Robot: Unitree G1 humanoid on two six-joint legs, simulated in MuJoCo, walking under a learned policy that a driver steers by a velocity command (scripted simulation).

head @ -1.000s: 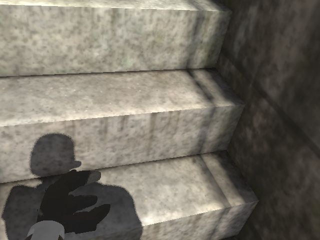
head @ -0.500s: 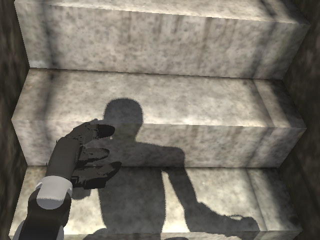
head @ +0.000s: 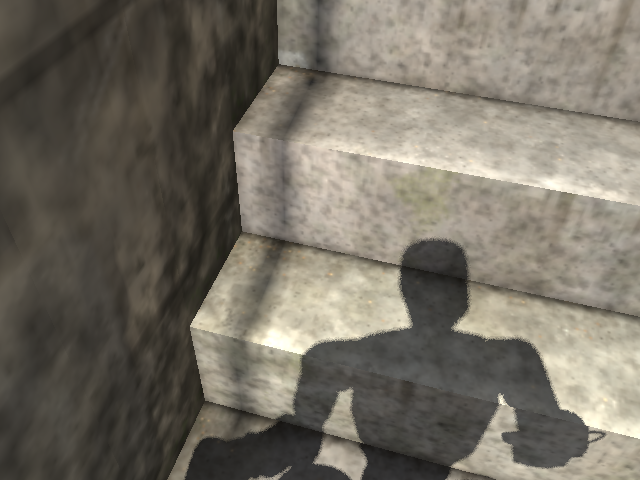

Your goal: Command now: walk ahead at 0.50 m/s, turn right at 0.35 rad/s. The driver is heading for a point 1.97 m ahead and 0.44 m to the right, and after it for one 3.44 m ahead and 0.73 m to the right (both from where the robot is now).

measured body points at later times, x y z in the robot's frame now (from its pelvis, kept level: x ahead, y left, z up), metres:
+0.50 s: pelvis -0.09 +0.01 -0.18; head -0.09 +0.05 +0.27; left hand +0.11 +0.22 -0.30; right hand -0.14 -0.29 -0.28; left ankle -0.08 +0.12 -0.89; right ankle -0.15 -0.13 -0.52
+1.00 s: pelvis -0.07 -0.12 -0.16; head -0.07 -0.17 +0.29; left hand +0.09 +0.08 -0.27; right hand +0.01 -0.42 -0.27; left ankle -0.07 +0.09 -0.61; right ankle -0.12 -0.22 -0.89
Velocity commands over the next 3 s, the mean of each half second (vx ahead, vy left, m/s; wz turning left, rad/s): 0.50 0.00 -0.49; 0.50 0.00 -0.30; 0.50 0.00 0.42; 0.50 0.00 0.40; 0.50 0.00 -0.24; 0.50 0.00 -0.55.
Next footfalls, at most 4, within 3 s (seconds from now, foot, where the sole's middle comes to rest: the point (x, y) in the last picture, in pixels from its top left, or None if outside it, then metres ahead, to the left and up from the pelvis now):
0.08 right None -0.10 -0.14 -0.93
0.32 left None -0.04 0.12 -0.93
0.88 right None -0.09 -0.24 -0.93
1.44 left None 0.14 0.05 -0.71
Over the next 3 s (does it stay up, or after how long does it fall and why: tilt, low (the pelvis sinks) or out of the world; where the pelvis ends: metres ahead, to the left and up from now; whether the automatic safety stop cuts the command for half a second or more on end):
stays up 0.40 -0.11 0.37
